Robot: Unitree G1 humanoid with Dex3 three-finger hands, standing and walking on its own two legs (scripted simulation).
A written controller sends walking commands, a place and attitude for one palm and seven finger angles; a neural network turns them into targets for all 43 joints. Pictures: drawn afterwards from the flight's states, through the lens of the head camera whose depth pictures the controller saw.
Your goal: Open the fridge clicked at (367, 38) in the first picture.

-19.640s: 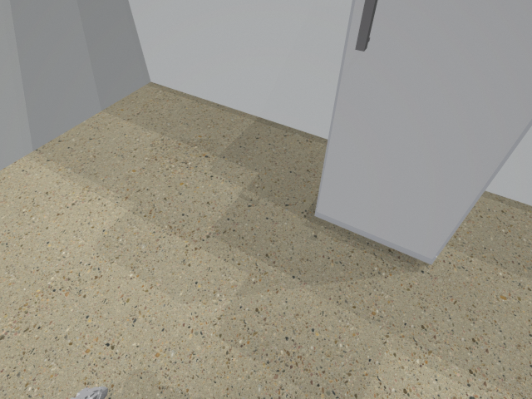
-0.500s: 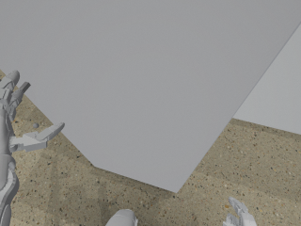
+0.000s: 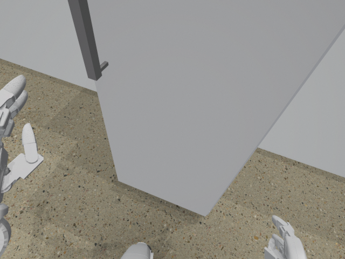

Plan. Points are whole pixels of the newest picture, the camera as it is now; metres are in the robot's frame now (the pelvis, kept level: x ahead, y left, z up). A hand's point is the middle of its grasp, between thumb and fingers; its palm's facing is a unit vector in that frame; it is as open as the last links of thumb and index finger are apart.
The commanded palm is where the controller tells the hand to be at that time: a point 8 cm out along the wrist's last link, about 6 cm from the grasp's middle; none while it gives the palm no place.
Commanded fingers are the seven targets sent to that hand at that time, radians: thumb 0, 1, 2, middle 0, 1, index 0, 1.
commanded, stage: stop stepping back and stand still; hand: left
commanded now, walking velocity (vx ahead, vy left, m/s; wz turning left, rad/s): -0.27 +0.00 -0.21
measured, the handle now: (90, 21) +0.52 +0.27 +0.25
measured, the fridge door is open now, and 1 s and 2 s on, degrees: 0 0 0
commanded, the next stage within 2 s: let the arm hang, fingers relaxed in 1.20 s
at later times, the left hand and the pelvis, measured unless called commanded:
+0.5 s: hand out of the picture +0.11 +0.25 +0.19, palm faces +0.19 -0.88 -0.43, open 7.4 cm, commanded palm +0.06 +0.31 +0.18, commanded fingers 0.00 0.90 0.90 -0.20 -0.30 -0.20 -0.30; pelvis -0.13 +0.06 +0.01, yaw -10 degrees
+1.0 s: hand out of the picture +0.06 +0.28 +0.19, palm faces +0.21 -0.86 -0.47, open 7.4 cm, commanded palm +0.02 +0.33 +0.18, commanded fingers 0.00 0.90 0.90 -0.20 -0.30 -0.20 -0.30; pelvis -0.18 +0.09 +0.00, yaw -12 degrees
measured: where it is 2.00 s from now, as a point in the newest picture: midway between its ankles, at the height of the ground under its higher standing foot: outside the picture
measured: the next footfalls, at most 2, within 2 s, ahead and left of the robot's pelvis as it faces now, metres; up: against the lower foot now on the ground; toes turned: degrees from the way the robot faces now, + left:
right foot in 0.08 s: -0.08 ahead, -0.12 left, +0.00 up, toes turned -4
left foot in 0.28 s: +0.02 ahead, +0.12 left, +0.00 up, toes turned -7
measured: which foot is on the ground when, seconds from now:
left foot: down 0.00-0.12, up 0.14-0.26, down 0.28-0.54, up 0.56-0.78, down 0.80-1.00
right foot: up 0.00-0.06, down 0.08-0.30, up 0.32-0.52, down 0.54-0.80, up 0.82-1.00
